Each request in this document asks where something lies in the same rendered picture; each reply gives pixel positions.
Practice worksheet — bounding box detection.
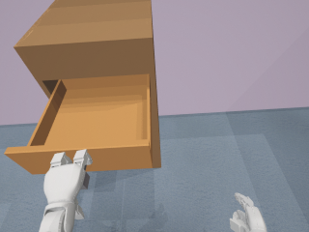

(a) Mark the handle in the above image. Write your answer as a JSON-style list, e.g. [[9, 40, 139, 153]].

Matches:
[[81, 164, 90, 189]]

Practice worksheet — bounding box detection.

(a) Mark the cabinet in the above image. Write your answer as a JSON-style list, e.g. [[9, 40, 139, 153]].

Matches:
[[14, 0, 161, 170]]

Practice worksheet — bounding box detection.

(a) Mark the left robot hand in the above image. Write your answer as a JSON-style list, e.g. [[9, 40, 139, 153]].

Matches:
[[43, 149, 93, 220]]

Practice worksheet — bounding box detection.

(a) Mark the drawer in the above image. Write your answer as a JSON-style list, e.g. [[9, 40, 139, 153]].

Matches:
[[4, 73, 153, 175]]

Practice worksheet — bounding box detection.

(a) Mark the robot left forearm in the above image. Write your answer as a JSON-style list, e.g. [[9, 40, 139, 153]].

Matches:
[[39, 201, 76, 232]]

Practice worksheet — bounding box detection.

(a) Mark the right robot hand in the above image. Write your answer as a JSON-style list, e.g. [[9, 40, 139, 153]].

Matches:
[[229, 192, 267, 232]]

